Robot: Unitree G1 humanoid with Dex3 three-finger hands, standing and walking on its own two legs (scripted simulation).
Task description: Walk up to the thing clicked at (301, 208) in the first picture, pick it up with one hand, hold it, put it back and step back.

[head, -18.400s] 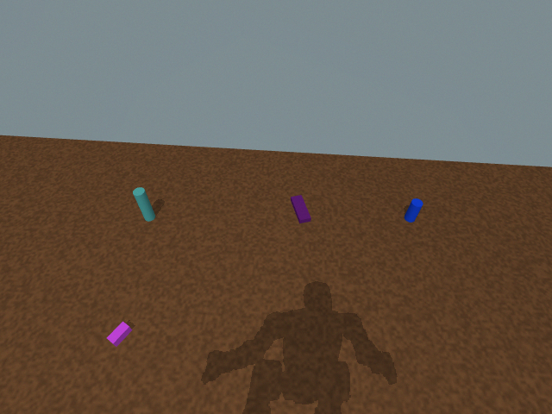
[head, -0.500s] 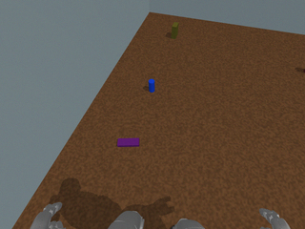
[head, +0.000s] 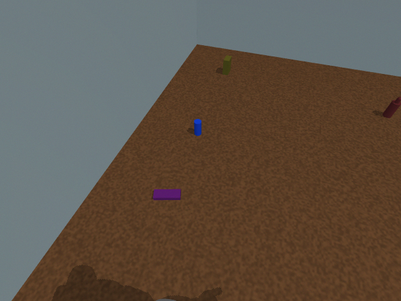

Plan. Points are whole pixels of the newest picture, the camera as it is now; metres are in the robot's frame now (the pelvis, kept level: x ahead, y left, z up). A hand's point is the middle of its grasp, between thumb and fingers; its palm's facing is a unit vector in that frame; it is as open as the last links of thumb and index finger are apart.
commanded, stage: walk up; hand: left
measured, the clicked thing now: (167, 194) +0.75 +0.23 -0.75
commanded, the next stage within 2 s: stand in 0.48 s
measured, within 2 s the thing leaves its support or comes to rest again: neither
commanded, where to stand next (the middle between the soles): +0.37 -0.01 m, yaw +1 degrees
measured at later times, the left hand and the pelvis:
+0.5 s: hand out of the picture +0.10 +0.27 -0.14, palm faces +0.01 -0.93 -0.36, open 7.4 cm; pelvis +0.01 +0.01 +0.01, yaw +0 degrees
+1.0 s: hand out of the picture +0.07 +0.26 -0.14, palm faces -0.03 -0.94 -0.35, open 7.3 cm; pelvis +0.00 +0.00 +0.02, yaw +0 degrees
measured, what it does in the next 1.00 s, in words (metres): stands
